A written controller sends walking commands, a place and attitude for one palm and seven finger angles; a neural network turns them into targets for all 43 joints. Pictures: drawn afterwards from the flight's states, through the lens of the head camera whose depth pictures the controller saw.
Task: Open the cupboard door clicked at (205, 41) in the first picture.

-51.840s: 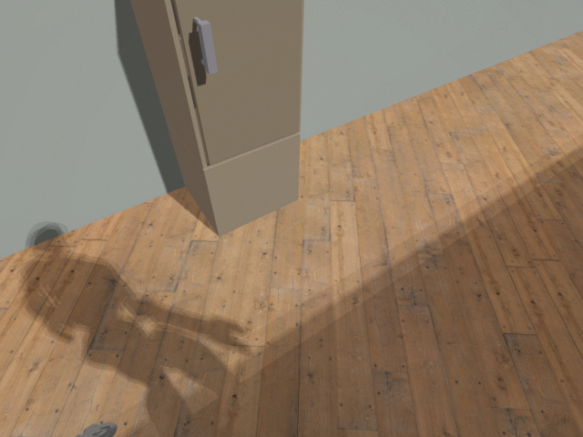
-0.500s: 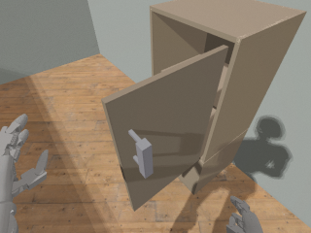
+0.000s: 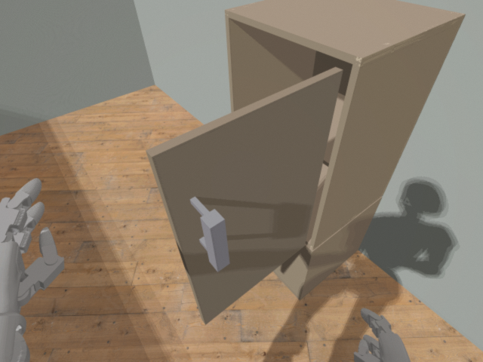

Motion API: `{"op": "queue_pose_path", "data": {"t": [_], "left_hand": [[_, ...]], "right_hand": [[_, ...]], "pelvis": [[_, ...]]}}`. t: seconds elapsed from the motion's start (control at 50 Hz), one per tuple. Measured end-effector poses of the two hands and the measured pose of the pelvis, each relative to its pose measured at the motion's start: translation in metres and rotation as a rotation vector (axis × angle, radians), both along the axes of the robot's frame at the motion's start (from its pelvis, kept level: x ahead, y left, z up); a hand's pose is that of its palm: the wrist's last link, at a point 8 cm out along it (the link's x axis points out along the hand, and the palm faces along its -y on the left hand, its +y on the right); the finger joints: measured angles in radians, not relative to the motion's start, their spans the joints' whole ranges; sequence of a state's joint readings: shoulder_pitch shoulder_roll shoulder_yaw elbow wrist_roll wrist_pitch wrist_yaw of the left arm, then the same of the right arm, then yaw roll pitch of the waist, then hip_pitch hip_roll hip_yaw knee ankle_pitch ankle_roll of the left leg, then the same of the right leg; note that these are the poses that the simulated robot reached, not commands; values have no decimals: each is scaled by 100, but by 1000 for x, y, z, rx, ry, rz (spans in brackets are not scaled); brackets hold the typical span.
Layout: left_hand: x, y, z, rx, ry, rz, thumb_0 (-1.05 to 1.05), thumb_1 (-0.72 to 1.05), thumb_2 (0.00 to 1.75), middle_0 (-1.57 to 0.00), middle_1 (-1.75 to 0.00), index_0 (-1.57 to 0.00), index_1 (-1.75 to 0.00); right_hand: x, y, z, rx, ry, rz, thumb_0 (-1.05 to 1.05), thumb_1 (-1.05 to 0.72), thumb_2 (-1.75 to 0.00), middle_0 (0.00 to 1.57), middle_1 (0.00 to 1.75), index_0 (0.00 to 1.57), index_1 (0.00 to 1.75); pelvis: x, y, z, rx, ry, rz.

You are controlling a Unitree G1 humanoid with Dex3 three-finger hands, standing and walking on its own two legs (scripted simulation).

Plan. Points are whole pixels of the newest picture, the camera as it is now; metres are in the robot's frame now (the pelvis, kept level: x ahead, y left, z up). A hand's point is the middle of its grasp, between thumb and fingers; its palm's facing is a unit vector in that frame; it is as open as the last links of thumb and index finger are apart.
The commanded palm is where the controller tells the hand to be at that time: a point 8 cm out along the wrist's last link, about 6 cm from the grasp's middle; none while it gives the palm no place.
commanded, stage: step back with the hand held close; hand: left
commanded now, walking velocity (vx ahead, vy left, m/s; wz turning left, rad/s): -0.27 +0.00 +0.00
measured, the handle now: (208, 233) +0.30 +0.10 +0.07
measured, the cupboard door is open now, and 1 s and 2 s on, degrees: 91 91 91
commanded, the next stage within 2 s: stop stepping back and stand still in 1.18 s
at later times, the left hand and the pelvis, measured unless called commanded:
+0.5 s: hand (27, 288) +0.15 +0.28 +0.15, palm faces +0.35 -0.79 -0.50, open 7.4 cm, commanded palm +0.09 +0.32 +0.17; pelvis -0.06 +0.03 -0.01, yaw -1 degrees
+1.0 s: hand out of the picture +0.07 +0.32 +0.16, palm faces +0.45 -0.77 -0.45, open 7.4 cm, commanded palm +0.00 +0.35 +0.17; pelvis -0.14 +0.05 -0.02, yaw +1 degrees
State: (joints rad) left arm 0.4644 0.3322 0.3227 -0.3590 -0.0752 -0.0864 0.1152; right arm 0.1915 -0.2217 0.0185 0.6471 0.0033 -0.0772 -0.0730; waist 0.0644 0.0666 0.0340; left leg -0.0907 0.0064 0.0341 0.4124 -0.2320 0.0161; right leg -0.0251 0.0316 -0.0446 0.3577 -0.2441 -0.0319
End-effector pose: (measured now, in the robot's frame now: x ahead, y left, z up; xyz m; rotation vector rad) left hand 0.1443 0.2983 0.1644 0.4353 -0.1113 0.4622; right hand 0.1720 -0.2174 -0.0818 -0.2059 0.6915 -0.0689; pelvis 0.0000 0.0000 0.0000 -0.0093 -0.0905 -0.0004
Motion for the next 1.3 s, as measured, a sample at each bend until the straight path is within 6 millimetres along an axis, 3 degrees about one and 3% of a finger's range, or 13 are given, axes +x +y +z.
{"op": "queue_pose_path", "data": {"t": [0.14,0.34,0.62,0.82,0.92,1.04,1.18,1.3], "left_hand": [[1,2,15,87,-29,-33,1,89,90,-21,-30,-21,-30],[-6,7,-2,109,70,-112,1,89,90,-21,-30,-21,-30],[-60,32,7,194,-49,-92,1,89,90,-22,-30,-21,-30],[-97,30,2,147,-132,-64,1,89,90,-21,-30,-21,-30],[-105,41,1,151,-167,-103,1,89,90,-22,-30,-21,-30],[-122,55,19,179,-178,-87,1,89,90,-22,-30,-21,-30],[-142,37,19,99,-157,-133,1,89,90,-21,-30,-21,-30],[-163,13,15,151,-133,-241,1,89,90,-21,-30,-21,-30]], "right_hand": [[-6,-6,1,-5,15,-28,1,-90,-90,20,30,20,30],[-40,-16,2,-49,66,-131,1,-90,-90,20,30,20,30],[-94,11,-5,-63,40,-101,1,-90,-90,20,30,20,30],[-125,22,-18,-60,70,-49,1,-90,-90,20,30,20,30],[-143,23,-15,-108,79,-71,1,-90,-90,20,30,20,30],[-165,37,1,-78,58,-74,1,-90,-90,20,30,20,30],[-185,43,10,-47,33,-42,1,-90,-90,20,30,20,30],[-212,27,-5,-38,31,-62,1,-90,-90,20,30,21,30]], "pelvis": [[-7,1,-1,-11,44,-4],[-30,14,-4,-9,80,-24],[-78,32,-17,-14,70,-13],[-106,34,-25,-22,60,13],[-123,44,-28,-37,54,17],[-141,46,-13,-71,80,-4],[-168,40,-3,-71,137,-33],[-206,32,-16,-38,120,-84]]}}
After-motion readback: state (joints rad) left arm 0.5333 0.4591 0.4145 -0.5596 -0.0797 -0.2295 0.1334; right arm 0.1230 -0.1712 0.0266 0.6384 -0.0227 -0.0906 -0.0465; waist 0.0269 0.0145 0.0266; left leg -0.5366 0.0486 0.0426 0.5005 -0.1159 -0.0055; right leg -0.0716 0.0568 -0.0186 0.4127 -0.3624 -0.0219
